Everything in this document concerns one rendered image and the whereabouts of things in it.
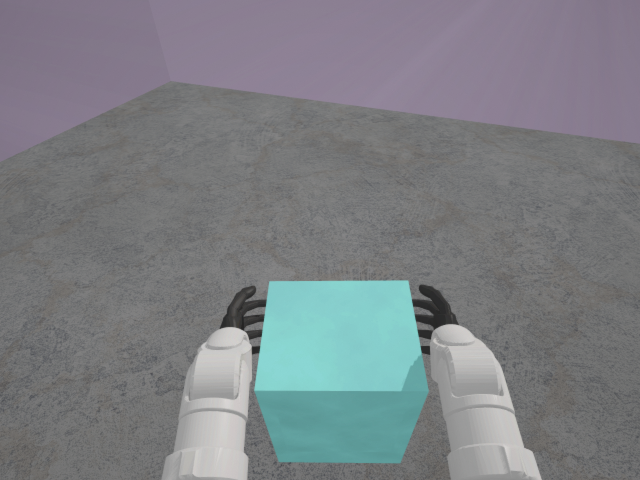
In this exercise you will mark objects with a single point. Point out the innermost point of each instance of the carton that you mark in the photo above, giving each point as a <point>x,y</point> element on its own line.
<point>340,376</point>

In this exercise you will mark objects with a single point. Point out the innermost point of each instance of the robot right forearm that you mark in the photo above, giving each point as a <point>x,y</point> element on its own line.
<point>483,433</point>

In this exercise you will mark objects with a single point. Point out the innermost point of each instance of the left robot hand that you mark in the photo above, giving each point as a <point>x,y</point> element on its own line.
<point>238,308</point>

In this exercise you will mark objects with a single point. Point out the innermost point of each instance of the robot left forearm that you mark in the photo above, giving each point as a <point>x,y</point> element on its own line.
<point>210,437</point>

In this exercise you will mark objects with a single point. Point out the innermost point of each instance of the right robot hand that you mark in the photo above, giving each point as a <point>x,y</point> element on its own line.
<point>439,307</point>

